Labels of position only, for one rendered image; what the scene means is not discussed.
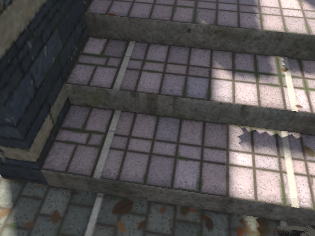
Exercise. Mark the robot right hand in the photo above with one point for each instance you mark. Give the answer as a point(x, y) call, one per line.
point(289, 230)

